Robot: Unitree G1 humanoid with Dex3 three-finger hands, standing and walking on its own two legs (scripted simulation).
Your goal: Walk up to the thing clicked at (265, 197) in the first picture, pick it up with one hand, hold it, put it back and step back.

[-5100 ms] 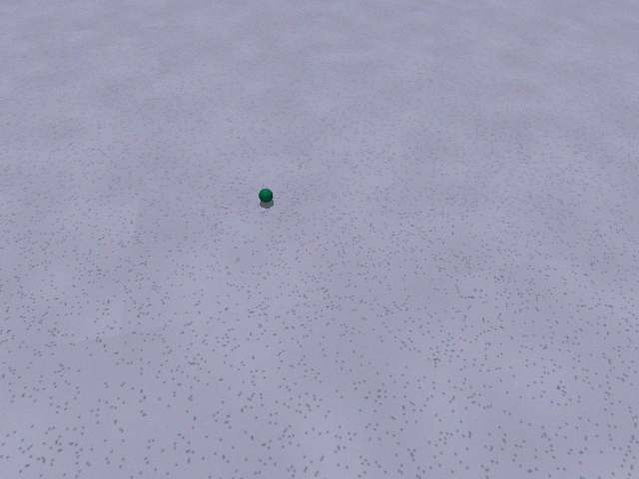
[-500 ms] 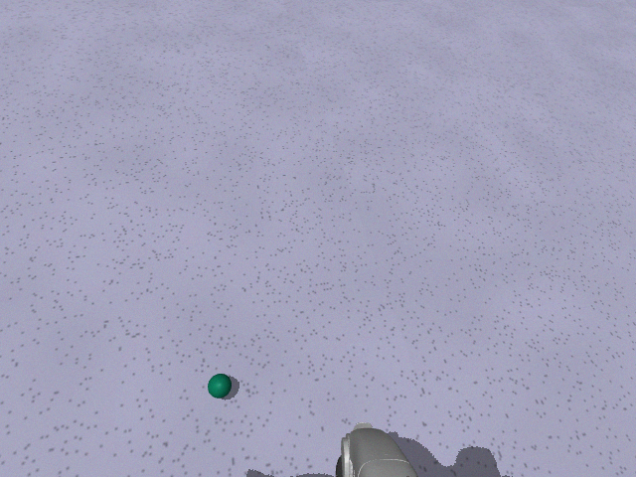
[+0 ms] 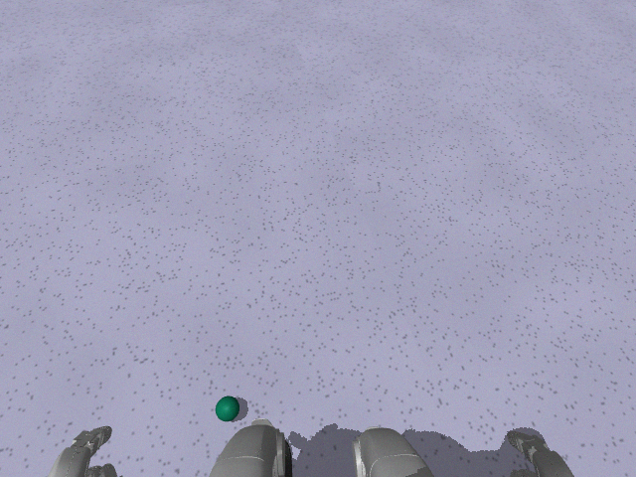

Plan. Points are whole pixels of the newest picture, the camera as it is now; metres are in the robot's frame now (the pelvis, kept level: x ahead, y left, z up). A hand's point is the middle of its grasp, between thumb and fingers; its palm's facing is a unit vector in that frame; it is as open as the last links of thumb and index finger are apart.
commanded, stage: walk up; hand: left
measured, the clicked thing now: (227, 408) +0.31 +0.24 -0.70
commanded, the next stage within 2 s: stand in 2.00 s
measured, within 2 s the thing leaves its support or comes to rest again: neither
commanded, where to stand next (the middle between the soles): -0.02 -0.02 m, yaw +5 degrees
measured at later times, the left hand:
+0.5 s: hand out of the picture -0.01 +0.28 -0.11, palm faces +0.06 -0.88 -0.47, open 7.4 cm
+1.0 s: hand out of the picture -0.01 +0.25 -0.12, palm faces +0.08 -0.93 -0.37, open 7.4 cm
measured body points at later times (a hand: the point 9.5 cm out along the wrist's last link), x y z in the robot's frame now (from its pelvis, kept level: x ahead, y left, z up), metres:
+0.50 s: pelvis -0.06 -0.02 +0.01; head -0.01 -0.04 +0.46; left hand -0.01 +0.32 -0.08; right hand +0.05 -0.33 -0.12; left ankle -0.04 +0.12 -0.70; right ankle -0.05 -0.15 -0.70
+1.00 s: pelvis -0.05 -0.01 +0.03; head -0.04 -0.02 +0.48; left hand -0.01 +0.30 -0.09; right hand +0.05 -0.31 -0.10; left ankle -0.04 +0.11 -0.70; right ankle -0.03 -0.15 -0.70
